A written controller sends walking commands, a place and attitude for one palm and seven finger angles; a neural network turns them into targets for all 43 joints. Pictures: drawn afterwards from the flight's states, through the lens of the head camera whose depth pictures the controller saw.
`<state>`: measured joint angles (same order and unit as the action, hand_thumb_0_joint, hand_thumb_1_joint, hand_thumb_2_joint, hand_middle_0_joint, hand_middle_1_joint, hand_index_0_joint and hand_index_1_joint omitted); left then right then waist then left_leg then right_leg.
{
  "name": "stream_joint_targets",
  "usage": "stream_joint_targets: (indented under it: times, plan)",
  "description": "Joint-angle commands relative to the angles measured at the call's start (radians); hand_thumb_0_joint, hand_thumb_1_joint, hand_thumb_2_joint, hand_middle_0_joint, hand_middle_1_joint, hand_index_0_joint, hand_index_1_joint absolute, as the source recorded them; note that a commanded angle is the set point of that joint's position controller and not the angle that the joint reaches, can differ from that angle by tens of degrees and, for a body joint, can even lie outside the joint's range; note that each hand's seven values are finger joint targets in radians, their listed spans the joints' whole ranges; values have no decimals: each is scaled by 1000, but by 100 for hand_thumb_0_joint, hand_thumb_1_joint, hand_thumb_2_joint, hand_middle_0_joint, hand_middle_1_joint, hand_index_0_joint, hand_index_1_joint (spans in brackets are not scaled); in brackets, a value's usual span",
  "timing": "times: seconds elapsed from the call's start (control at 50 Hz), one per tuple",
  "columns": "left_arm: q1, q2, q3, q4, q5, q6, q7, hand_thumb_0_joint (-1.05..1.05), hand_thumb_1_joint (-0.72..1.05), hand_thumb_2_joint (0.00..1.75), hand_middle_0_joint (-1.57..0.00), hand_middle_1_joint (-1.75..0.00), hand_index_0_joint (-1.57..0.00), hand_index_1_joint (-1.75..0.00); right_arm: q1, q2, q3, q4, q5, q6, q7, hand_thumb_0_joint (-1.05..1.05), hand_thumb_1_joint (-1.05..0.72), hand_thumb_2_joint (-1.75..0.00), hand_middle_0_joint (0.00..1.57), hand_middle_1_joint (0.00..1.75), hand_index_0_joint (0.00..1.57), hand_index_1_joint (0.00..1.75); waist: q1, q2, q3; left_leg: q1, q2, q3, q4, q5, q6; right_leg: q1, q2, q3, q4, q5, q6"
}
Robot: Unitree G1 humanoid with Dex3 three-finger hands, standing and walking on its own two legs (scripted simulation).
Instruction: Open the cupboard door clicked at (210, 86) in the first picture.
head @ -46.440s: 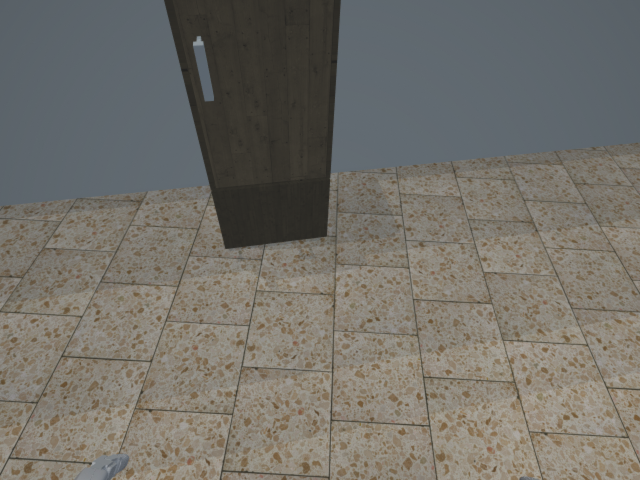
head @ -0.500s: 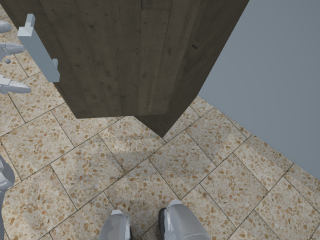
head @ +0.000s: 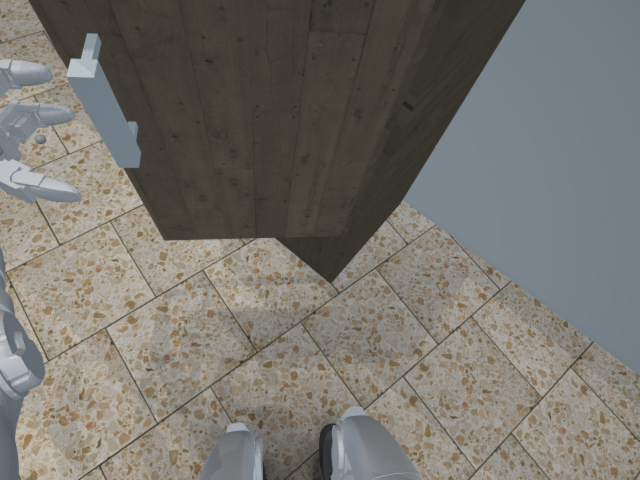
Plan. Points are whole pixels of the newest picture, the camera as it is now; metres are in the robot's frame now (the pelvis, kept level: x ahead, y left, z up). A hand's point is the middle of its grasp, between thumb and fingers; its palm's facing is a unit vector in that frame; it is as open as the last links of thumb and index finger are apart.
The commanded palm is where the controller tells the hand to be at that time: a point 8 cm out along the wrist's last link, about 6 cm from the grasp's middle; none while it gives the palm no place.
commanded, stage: move the hooked fingers beside the handle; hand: left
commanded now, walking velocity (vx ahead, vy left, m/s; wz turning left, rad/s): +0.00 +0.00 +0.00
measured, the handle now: (112, 106) +0.53 +0.22 +0.07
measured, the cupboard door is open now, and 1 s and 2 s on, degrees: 44 44 44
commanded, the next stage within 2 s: slide the fingers in behind the handle in 0.20 s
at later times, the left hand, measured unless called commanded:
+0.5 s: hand (45, 137) +0.48 +0.28 +0.08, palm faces +0.01 -1.00 -0.02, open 14.0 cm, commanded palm +0.47 +0.31 +0.08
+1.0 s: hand (83, 138) +0.48 +0.24 +0.08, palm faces +0.01 -1.00 -0.01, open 14.0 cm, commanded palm +0.46 +0.28 +0.08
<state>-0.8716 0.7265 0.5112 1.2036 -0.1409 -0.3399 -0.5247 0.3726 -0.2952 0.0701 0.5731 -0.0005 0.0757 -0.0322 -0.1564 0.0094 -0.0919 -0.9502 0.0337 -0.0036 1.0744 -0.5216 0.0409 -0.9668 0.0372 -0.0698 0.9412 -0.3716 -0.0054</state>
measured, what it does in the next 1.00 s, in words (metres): stands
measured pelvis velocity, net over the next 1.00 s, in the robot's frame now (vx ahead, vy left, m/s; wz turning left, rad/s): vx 0.00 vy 0.00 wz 0.01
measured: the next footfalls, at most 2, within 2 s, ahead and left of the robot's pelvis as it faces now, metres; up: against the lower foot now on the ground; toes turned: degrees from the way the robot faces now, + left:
none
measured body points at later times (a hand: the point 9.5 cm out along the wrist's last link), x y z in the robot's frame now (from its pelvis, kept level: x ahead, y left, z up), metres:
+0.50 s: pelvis +0.00 +0.00 +0.00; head +0.14 +0.04 +0.42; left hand +0.48 +0.33 +0.08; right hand +0.00 -0.27 -0.10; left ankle -0.02 +0.08 -0.67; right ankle +0.04 -0.12 -0.67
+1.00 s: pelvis +0.00 +0.00 +0.00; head +0.13 +0.02 +0.43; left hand +0.48 +0.30 +0.08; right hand +0.02 -0.27 -0.10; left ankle -0.02 +0.08 -0.67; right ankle +0.04 -0.12 -0.67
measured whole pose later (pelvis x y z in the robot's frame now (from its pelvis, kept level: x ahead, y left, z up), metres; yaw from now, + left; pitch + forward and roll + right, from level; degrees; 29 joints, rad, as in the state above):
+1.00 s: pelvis +0.00 +0.00 +0.00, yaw +0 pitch +22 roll -4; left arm -0.84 0.61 0.44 1.15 -0.14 -0.36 -0.40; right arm 0.38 -0.28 0.06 0.58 0.00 0.07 -0.02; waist -0.15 0.02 -0.10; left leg -0.92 0.03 0.00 1.06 -0.52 0.04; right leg -0.95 0.03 -0.06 0.95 -0.38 -0.01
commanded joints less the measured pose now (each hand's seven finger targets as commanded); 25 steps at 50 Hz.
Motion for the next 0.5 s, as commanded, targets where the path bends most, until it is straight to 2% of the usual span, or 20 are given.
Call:
stream_joint_targets:
  times: [0.0, 0.02, 0.04, 0.06, 0.08, 0.1, 0.14, 0.2, 0.22, 0.24, 0.26, 0.3, 0.32, 0.34, 0.36, 0.38, 0.4, 0.46, 0.48]
  plan:
    - [-407, 337, 54, -182, -13, -65, 29, 0, -50, 30, -30, -120, -30, -120, 187, -200, -76, -35, -3, -12, -18, 0, -90, -90, 20, 30, 20, 30, -14, 171, -443, 307, 5, -69, -120, 508, -38, 207, 23, 26, -45, 247, -25]
    - [-413, 352, 57, -193, -2, -65, 35, 0, -50, 30, -30, -120, -30, -120, 186, -199, -75, -39, -2, -12, -19, 0, -90, -90, 20, 30, 20, 30, -11, 179, -446, 299, 3, -63, -121, 495, -33, 222, 22, 30, -45, 250, -23]
    - [-415, 361, 65, -211, 1, -72, 40, 0, -50, 30, -30, -120, -30, -120, 187, -199, -74, -46, -4, -13, -20, 0, -90, -90, 20, 30, 20, 30, 0, 218, -464, 327, 0, -72, -123, 535, -44, 215, 23, 25, -36, 255, -31]
    - [-416, 352, 52, -229, 10, -75, 42, 0, -50, 30, -30, -120, -30, -120, 188, -196, -74, -43, -4, -9, -19, 0, -90, -90, 20, 30, 20, 30, 3, 254, -497, 370, 5, -73, -121, 579, -52, 200, 20, 25, -36, 263, -28]
    - [-403, 336, 47, -241, 10, -76, 44, 0, -50, 30, -30, -120, -30, -120, 192, -194, -76, -43, -6, -8, -15, 0, -90, -90, 20, 30, 20, 30, 4, 257, -525, 397, 8, -76, -114, 611, -55, 195, 22, 23, -33, 273, -26]
    - [-387, 324, 39, -235, 8, -75, 42, 0, -50, 30, -30, -120, -30, -120, 192, -194, -76, -43, -5, -7, -14, 0, -90, -90, 20, 30, 20, 30, 3, 259, -520, 411, 11, -78, -113, 630, -59, 184, 22, 21, -37, 272, -25]
    - [-392, 331, 54, -239, -11, -77, 34, 0, -50, 30, -30, -120, -30, -120, 194, -197, -78, -44, -5, -7, -16, 0, -90, -90, 20, 30, 20, 30, -3, 217, -526, 404, 12, -82, -111, 642, -56, 203, 27, 17, -34, 286, -27]
    - [-369, 302, 40, -204, -24, -57, 16, 0, -50, 30, -30, -120, -30, -120, 190, -198, -77, -43, 0, -6, -15, 0, -90, -90, 20, 30, 20, 30, -8, 187, -505, 357, 8, -67, -118, 567, -40, 227, 25, 26, -48, 282, -21]
    - [-361, 327, 55, -186, -20, -49, 15, 0, -50, 30, -30, -120, -30, -120, 191, -202, -76, -43, 0, -6, -16, 0, -90, -90, 20, 30, 20, 30, -7, 154, -484, 313, 5, -63, -122, 521, -32, 247, 24, 28, -51, 275, -21]
    - [-377, 338, 60, -180, -22, -49, 12, 0, -50, 30, -30, -120, -30, -120, 189, -201, -72, -46, 0, -7, -19, 0, -90, -90, 20, 30, 20, 30, -8, 173, -469, 297, 2, -63, -124, 515, -32, 246, 25, 28, -45, 275, -26]
    - [-382, 367, 76, -185, -14, -48, 16, 0, -50, 30, -30, -120, -30, -120, 190, -203, -75, -41, -2, -8, -21, 0, -90, -90, 20, 30, 20, 30, -5, 167, -476, 289, 3, -62, -125, 498, -31, 251, 22, 29, -45, 271, -23]
    - [-382, 347, 55, -169, -8, -46, 18, 0, -50, 30, -30, -120, -30, -120, 192, -199, -70, -44, -1, -9, -20, 0, -90, -90, 20, 30, 20, 30, -17, 141, -445, 249, 0, -52, -123, 452, -19, 258, 22, 38, -53, 262, -20]
    - [-366, 353, 62, -182, -7, -50, 19, 0, -50, 30, -30, -120, -30, -120, 192, -198, -72, -46, -1, -10, -21, 0, -90, -90, 20, 30, 20, 30, -6, 153, -456, 248, -2, -49, -124, 457, -19, 272, 21, 41, -52, 272, -21]
    - [-384, 337, 53, -224, -16, -67, 17, 0, -50, 30, -30, -120, -30, -120, 192, -196, -72, -50, -1, -10, -20, 0, -90, -90, 20, 30, 20, 30, -3, 206, -482, 297, -3, -53, -123, 508, -28, 258, 23, 36, -44, 287, -28]
    - [-383, 351, 65, -255, -16, -80, 17, 0, -50, 30, -30, -120, -30, -120, 195, -198, -76, -46, -4, -10, -17, 0, -90, -90, 20, 30, 20, 30, 12, 247, -529, 350, 3, -63, -123, 556, -43, 245, 24, 32, -39, 287, -29]
    - [-365, 310, 37, -261, -19, -86, 14, 0, -50, 30, -30, -120, -30, -120, 195, -194, -77, -44, -3, -8, -13, 0, -90, -90, 20, 30, 20, 30, 9, 258, -540, 391, 6, -68, -119, 594, -51, 219, 26, 25, -39, 281, -29]
    - [-375, 279, 19, -273, -26, -90, 14, 0, -50, 30, -30, -120, -30, -120, 196, -193, -79, -39, -4, -6, -12, 0, -90, -90, 20, 30, 20, 30, -3, 240, -534, 410, 11, -72, -113, 610, -50, 198, 27, 23, -44, 280, -26]
    - [-388, 235, -1, -251, -47, -79, 11, 0, -50, 30, -30, -120, -30, -120, 196, -194, -81, -28, -1, -2, -12, 0, -90, -90, 20, 30, 20, 30, -18, 211, -495, 397, 12, -76, -119, 584, -48, 184, 28, 18, -51, 265, -23]
    - [-349, 245, 15, -216, -45, -66, 14, 0, -50, 30, -30, -120, -30, -120, 196, -197, -83, -30, -1, 0, -11, 0, -90, -90, 20, 30, 20, 30, -7, 187, -481, 363, 7, -71, -125, 537, -41, 202, 26, 21, -56, 251, -24]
